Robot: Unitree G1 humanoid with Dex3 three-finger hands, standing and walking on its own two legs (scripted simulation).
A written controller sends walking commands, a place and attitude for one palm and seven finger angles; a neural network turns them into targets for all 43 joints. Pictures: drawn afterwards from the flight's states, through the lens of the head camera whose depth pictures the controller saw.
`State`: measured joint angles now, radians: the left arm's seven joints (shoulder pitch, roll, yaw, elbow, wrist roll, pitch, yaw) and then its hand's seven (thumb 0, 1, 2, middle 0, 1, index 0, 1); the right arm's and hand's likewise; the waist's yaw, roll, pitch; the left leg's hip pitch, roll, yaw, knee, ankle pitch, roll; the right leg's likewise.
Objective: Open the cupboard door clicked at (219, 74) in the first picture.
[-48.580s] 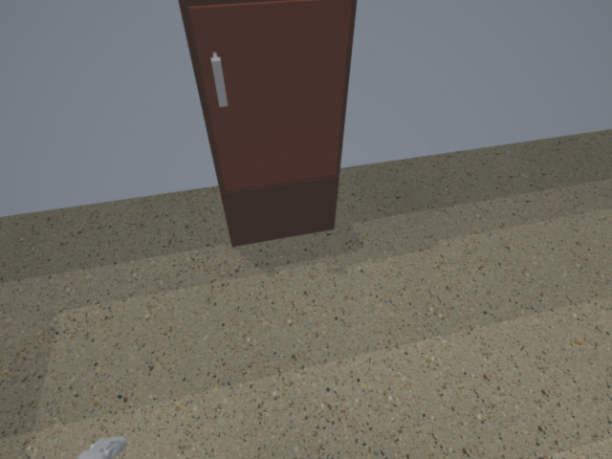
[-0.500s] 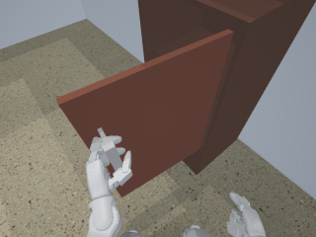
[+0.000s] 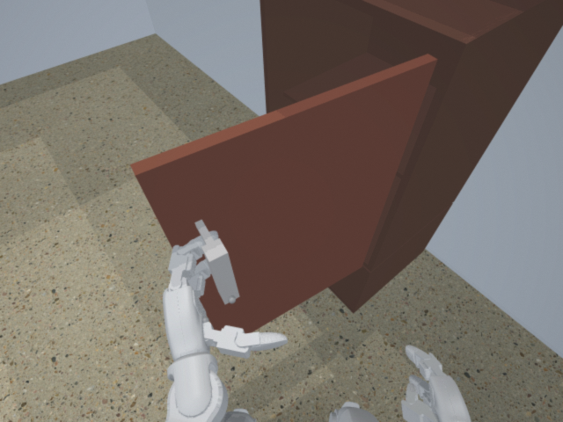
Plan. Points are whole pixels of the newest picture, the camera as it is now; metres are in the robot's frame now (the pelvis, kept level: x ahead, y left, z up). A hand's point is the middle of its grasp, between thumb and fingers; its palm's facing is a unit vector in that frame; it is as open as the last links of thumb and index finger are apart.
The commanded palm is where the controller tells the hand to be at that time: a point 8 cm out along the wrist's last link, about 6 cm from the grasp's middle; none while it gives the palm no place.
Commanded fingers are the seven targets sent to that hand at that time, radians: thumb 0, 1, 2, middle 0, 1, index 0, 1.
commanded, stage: open thumb and fingers to let go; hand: left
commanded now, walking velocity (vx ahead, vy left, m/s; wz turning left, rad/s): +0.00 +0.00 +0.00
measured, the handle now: (215, 262) +0.32 +0.12 +0.06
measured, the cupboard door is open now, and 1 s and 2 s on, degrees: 82 84 84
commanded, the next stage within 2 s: slide the hand sideways off the handle in 0.10 s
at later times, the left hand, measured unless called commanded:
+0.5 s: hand (223, 333) +0.22 +0.09 +0.06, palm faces -0.16 -0.99 +0.03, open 16.5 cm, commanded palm +0.21 +0.14 +0.06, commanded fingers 0.00 -0.50 0.30 -0.15 -0.30 -0.15 -0.30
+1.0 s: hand (187, 352) +0.20 +0.13 +0.05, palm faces -0.11 -0.99 -0.03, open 16.1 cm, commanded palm +0.17 +0.19 +0.06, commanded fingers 0.00 -0.50 0.30 -0.15 -0.30 -0.15 -0.30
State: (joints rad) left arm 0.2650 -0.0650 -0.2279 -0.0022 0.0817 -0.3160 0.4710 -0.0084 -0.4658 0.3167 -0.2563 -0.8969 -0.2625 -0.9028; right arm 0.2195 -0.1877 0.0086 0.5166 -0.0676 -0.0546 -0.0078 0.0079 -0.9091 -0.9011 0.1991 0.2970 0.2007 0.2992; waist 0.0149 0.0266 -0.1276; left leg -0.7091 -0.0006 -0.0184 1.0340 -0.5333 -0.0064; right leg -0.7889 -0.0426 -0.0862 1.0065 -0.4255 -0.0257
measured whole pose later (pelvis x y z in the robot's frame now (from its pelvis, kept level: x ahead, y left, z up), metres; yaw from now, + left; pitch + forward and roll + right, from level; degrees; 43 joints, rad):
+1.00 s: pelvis +0.00 +0.02 -0.02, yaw -1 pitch +13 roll -1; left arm 0.55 0.17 -0.09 -0.28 -0.12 -0.32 -0.12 -0.01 -0.50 0.30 -0.18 -0.31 -0.19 -0.32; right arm 0.27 -0.21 0.02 0.38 0.01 -0.07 -0.03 0.01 -0.91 -0.90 0.20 0.30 0.20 0.30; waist 0.01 0.02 -0.13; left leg -0.78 0.00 -0.01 1.15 -0.60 0.02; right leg -0.86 -0.04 -0.07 1.10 -0.47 0.00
